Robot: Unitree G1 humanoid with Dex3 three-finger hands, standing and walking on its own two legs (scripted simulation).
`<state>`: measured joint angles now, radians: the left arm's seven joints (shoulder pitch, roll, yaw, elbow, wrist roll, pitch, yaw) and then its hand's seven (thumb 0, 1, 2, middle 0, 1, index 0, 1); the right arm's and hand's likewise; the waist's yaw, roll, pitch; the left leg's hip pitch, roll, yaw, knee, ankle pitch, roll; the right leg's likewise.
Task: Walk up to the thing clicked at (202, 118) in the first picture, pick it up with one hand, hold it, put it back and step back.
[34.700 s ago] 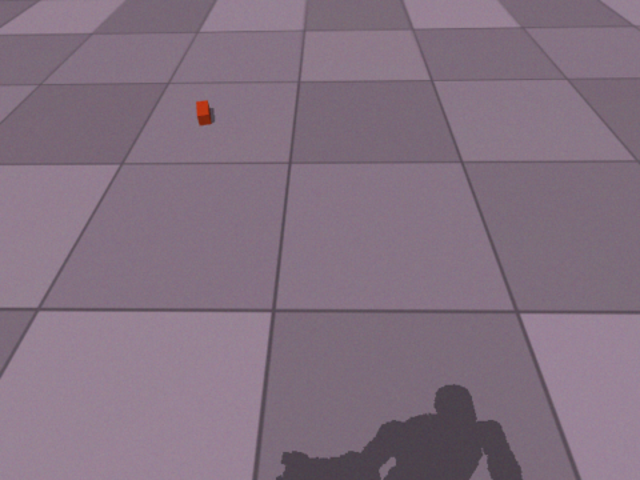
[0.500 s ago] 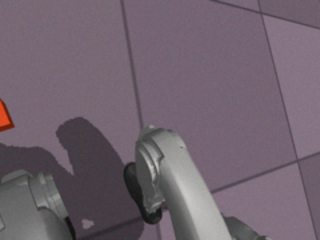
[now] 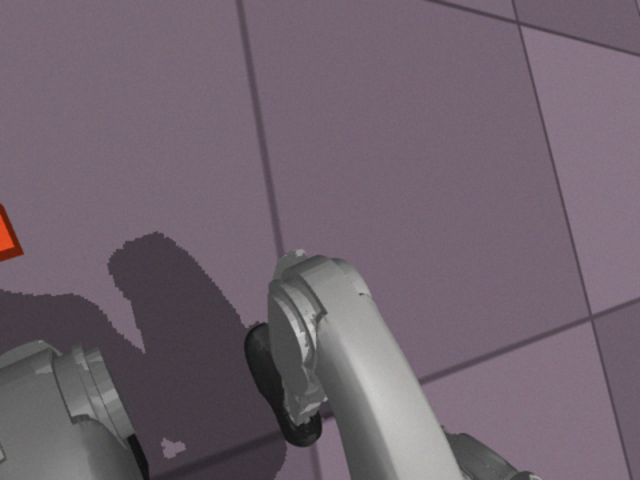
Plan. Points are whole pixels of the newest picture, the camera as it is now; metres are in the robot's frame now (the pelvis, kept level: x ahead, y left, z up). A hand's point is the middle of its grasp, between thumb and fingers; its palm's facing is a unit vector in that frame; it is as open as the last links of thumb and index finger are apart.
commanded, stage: settle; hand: left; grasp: from above
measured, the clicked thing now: out of the picture +0.44 +0.29 -0.28
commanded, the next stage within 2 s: lift in 0.86 s
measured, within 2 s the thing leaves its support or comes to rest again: leaves its support in 0.26 s
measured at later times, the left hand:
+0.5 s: hand out of the picture +0.44 +0.31 -0.20, palm faces -0.40 -0.09 -0.91, open 9.9 cm
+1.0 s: hand out of the picture +0.43 +0.31 -0.13, palm faces -0.45 -0.07 -0.89, open 9.8 cm
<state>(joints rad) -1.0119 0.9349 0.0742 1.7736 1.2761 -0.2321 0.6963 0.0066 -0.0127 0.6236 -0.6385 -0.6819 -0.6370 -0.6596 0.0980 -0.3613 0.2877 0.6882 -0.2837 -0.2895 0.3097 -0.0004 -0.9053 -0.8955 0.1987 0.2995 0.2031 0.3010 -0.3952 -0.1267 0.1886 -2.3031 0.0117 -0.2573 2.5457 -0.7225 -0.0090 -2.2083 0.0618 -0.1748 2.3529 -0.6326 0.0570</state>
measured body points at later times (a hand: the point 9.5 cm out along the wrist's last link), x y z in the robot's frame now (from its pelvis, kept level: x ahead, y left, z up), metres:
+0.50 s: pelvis +0.01 +0.00 +0.01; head +0.25 +0.11 +0.37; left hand +0.45 +0.31 -0.15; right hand +0.07 -0.26 -0.06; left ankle +0.07 +0.13 -0.27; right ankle +0.12 -0.12 -0.27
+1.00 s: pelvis +0.00 -0.01 +0.03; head +0.23 +0.07 +0.41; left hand +0.45 +0.31 -0.08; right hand +0.09 -0.28 -0.08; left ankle +0.07 +0.13 -0.27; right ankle +0.12 -0.12 -0.27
